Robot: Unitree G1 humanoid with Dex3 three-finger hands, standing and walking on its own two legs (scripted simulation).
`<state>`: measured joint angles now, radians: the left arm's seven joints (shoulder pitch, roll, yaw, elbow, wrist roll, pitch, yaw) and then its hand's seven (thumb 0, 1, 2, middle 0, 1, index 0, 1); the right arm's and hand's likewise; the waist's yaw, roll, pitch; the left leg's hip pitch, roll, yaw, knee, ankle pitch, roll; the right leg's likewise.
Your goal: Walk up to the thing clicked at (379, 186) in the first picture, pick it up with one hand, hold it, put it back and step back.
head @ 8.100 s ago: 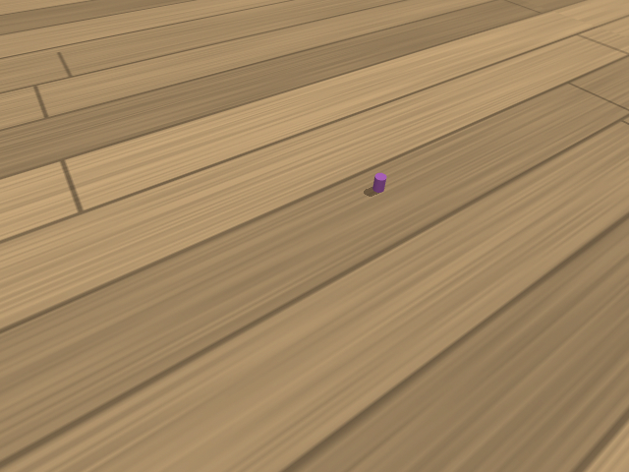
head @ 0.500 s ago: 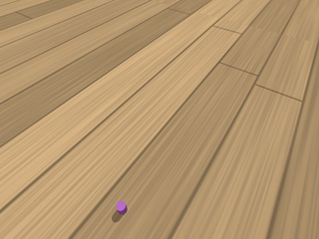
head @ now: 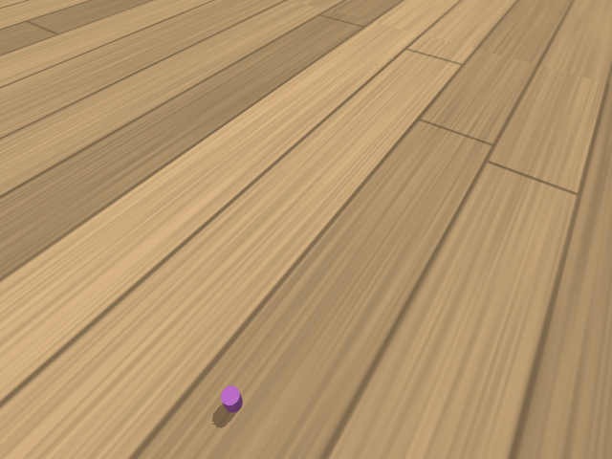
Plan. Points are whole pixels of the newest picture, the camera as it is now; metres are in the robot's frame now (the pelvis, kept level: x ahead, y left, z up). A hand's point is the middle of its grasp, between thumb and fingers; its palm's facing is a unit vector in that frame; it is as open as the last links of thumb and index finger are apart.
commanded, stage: stand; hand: left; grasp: from above
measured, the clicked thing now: (232, 399) +0.40 +0.21 -0.74
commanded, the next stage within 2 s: rise first in 0.34 s
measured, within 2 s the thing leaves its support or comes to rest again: neither
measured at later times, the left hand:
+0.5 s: hand out of the picture +0.08 +0.25 -0.16, palm faces +0.01 -0.94 -0.34, open 7.4 cm
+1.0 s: hand out of the picture +0.12 +0.26 -0.22, palm faces -0.11 -0.91 -0.41, open 13.5 cm
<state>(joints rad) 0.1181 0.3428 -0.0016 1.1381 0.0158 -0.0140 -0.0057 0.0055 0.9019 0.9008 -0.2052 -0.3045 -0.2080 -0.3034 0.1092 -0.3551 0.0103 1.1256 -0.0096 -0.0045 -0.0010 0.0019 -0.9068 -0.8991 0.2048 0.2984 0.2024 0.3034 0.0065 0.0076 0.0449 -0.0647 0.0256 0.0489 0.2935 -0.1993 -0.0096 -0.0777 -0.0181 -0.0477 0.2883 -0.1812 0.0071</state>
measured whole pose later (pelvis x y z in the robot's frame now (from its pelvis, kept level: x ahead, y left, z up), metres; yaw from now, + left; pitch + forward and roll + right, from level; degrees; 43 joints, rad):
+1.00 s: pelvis -0.03 +0.01 -0.07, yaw +0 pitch +14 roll -1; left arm 0.11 0.30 0.14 0.75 0.21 0.09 0.01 0.00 -0.43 0.98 -0.11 -1.03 -0.11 -1.03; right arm 0.24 -0.25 -0.04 0.63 0.01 -0.09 -0.01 0.01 -0.89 -0.90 0.20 0.30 0.20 0.30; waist -0.02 0.00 -0.08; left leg -0.76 0.04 0.03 0.99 -0.48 0.01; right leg -0.76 -0.03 -0.04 0.95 -0.44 0.01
